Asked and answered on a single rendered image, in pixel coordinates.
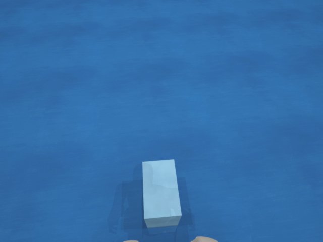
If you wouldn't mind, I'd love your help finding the carton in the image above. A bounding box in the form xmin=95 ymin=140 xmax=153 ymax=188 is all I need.
xmin=142 ymin=159 xmax=182 ymax=228

